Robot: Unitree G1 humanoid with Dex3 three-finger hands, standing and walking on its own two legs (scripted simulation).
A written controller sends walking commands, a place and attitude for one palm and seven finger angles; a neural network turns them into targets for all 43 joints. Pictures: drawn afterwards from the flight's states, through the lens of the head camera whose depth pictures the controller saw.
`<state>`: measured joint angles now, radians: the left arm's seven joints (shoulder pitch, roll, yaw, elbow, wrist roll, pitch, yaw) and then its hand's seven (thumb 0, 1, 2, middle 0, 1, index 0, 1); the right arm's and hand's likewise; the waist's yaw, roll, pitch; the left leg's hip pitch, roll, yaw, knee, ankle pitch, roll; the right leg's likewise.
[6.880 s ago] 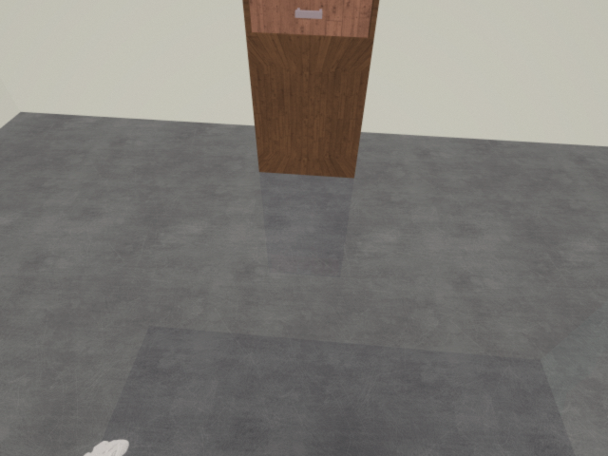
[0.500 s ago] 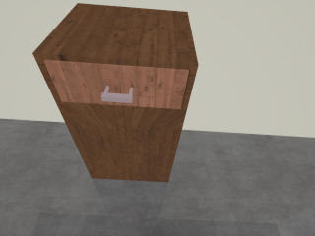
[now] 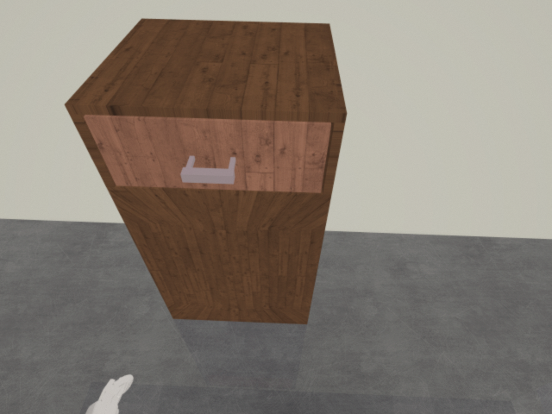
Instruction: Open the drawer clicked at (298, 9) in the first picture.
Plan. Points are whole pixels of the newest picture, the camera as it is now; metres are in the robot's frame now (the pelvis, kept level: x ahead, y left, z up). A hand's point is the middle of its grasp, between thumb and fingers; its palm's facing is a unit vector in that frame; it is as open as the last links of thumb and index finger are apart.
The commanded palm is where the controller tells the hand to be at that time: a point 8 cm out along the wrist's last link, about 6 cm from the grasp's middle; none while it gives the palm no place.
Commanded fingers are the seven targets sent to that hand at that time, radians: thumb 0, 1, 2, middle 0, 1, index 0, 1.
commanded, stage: raise the hand with hooked fingers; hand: left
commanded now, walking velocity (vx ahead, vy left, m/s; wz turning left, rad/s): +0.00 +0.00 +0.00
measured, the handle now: (210, 168) +0.55 +0.17 +0.04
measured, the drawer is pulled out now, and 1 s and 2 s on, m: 0.00 0.00 0.00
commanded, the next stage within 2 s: move the hooked fingers above the handle in 1.76 s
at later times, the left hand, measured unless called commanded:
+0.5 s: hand (128, 358) +0.19 +0.22 +0.01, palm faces +0.12 -0.06 -0.99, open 9.9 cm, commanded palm +0.17 +0.21 +0.05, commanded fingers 0.00 0.13 0.57 -0.25 -0.80 -0.25 -0.80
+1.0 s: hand (129, 257) +0.30 +0.23 +0.08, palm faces +0.17 -0.09 -0.98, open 12.8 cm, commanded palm +0.26 +0.22 +0.14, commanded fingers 0.00 -0.45 0.32 -0.30 -1.17 -0.30 -1.17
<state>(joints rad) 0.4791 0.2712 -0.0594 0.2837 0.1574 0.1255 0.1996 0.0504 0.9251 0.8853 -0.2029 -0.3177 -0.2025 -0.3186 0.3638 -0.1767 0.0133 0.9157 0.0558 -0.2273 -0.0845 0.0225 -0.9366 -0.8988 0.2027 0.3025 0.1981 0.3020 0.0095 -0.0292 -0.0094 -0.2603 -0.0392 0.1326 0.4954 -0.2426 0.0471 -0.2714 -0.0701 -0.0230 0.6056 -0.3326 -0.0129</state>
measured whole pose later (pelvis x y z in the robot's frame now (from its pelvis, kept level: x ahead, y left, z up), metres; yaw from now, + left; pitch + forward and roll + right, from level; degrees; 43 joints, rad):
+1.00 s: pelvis +0.02 -0.01 +0.00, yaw -2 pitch +4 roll +1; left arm 0.14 0.43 0.00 -0.09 0.93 0.10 0.23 0.00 -0.23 0.41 -0.30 -1.03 -0.30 -1.03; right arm 0.12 -0.27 -0.04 0.64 0.00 0.11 -0.02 0.01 -0.91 -0.90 0.20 0.30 0.19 0.30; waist 0.08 0.07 -0.06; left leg -0.34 -0.02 0.02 0.58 -0.31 0.01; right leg -0.33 -0.01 0.00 0.62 -0.37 -0.01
